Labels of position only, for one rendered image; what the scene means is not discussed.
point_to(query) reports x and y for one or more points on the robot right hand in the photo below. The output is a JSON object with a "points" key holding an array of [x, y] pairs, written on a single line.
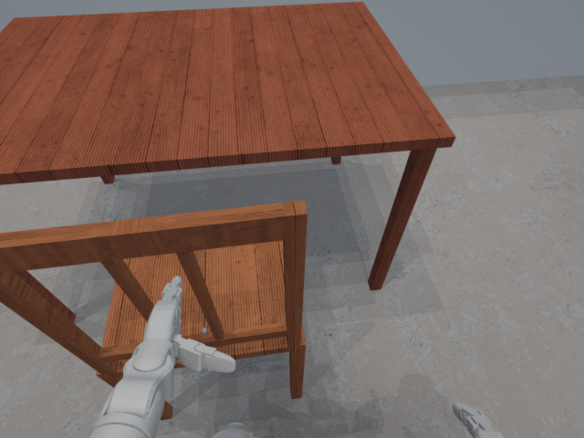
{"points": [[478, 425]]}

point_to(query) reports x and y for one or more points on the robot left hand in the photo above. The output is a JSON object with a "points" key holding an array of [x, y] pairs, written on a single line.
{"points": [[165, 323]]}

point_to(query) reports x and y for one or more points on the robot left forearm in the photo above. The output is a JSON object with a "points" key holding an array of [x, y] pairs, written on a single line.
{"points": [[135, 405]]}

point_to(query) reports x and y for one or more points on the table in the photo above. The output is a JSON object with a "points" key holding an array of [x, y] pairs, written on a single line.
{"points": [[110, 94]]}

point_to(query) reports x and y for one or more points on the robot left shin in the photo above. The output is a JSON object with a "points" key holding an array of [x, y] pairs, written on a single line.
{"points": [[236, 425]]}

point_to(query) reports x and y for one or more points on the chair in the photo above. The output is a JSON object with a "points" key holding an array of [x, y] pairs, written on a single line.
{"points": [[242, 272]]}

